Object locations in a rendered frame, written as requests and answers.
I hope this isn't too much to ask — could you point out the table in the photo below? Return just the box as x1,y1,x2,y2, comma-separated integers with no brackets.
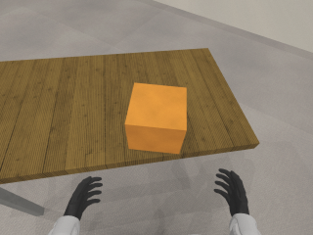
0,48,259,216

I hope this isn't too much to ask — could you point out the right robot forearm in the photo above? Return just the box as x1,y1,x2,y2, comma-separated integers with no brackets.
229,213,261,235

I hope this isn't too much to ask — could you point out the robot left hand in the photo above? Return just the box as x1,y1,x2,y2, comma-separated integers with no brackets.
63,176,103,221

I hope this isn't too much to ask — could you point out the carton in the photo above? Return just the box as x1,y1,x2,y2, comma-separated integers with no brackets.
124,82,187,154

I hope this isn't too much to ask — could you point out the left robot forearm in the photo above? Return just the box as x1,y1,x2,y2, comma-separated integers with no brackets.
47,215,80,235

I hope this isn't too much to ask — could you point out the robot right hand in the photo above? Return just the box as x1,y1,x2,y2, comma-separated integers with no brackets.
213,168,249,216

